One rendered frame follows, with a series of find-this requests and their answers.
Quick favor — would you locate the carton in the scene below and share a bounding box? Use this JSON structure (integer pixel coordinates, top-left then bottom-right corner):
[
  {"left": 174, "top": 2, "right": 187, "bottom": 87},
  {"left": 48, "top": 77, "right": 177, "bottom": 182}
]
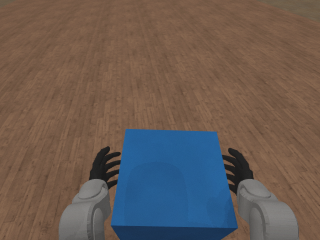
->
[{"left": 111, "top": 129, "right": 238, "bottom": 240}]

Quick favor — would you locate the robot right hand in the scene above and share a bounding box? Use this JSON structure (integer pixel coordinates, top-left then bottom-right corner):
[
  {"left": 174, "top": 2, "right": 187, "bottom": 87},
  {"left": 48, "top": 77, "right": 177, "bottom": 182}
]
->
[{"left": 222, "top": 148, "right": 254, "bottom": 196}]

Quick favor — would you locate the left robot forearm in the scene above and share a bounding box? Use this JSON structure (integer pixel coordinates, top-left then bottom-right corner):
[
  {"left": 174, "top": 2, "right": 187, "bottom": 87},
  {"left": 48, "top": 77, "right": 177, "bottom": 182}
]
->
[{"left": 58, "top": 179, "right": 111, "bottom": 240}]

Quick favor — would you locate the robot left hand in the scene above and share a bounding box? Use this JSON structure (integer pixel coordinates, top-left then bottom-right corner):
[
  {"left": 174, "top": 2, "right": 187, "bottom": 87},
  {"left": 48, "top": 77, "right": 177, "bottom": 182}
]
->
[{"left": 89, "top": 146, "right": 121, "bottom": 190}]

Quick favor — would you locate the right robot forearm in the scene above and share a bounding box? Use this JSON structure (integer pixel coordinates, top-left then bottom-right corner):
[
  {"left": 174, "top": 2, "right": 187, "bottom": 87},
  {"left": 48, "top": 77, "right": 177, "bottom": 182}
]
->
[{"left": 236, "top": 179, "right": 300, "bottom": 240}]

